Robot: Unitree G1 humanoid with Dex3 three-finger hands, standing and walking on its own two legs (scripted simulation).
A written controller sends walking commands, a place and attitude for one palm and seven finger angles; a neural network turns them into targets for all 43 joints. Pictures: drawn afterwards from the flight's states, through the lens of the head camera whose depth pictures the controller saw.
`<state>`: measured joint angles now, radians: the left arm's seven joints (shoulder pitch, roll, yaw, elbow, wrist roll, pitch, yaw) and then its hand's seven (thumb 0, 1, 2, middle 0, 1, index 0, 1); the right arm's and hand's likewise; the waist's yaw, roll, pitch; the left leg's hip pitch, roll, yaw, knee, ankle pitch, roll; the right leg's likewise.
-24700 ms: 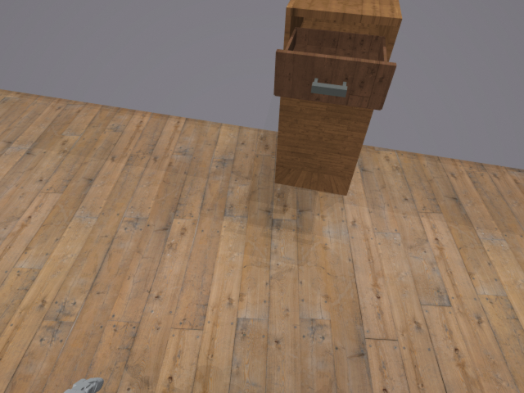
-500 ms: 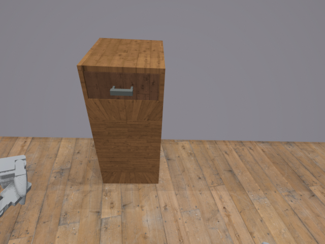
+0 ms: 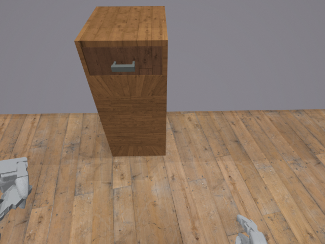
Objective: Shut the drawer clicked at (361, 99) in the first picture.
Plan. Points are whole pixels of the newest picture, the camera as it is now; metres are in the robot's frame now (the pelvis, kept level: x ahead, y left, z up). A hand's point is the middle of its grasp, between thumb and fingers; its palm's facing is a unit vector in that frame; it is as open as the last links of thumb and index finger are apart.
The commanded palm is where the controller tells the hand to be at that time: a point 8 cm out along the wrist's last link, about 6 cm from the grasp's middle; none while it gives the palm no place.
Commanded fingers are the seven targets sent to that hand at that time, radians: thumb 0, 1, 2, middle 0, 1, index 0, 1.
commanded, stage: stop stepping back and stand still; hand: left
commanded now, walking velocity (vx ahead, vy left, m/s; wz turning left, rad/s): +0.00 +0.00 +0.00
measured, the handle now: (123, 65) +0.82 +0.24 +0.01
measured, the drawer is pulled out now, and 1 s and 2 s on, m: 0.00 0.00 0.00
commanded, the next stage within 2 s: let the arm hang, fingers relaxed in 0.94 s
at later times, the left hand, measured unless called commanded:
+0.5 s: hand (40, 180) +0.19 +0.23 +0.16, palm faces +0.27 -0.83 -0.49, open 3.2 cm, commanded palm +0.13 +0.28 +0.18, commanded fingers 0.00 0.90 0.90 -1.40 -1.60 -1.40 -1.60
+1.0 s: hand (19, 187) +0.18 +0.27 +0.15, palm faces +0.33 -0.82 -0.46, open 3.2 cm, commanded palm +0.11 +0.31 +0.18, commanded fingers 0.00 0.90 0.90 -1.40 -1.60 -1.40 -1.60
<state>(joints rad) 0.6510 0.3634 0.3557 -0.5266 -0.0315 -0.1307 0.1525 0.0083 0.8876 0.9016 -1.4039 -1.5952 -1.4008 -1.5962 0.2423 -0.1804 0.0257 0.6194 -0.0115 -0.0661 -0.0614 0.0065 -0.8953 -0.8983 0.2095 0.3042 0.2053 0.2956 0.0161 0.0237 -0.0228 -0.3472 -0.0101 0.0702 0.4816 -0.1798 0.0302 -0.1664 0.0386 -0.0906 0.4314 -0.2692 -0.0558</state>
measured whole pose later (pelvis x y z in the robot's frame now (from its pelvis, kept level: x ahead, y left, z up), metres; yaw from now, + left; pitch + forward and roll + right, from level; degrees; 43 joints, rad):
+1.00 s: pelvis -0.02 +0.03 +0.00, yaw +0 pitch +1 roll -1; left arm 0.64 0.39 0.35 -0.56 -0.03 -0.20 0.15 0.01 0.89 0.90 -1.40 -1.59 -1.40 -1.60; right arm 0.21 -0.19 0.02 0.60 -0.01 -0.09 -0.08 0.01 -0.90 -0.90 0.21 0.30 0.20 0.30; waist -0.01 0.00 0.02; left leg -0.29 -0.01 0.02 0.44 -0.17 0.03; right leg -0.18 0.02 -0.08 0.39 -0.22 -0.02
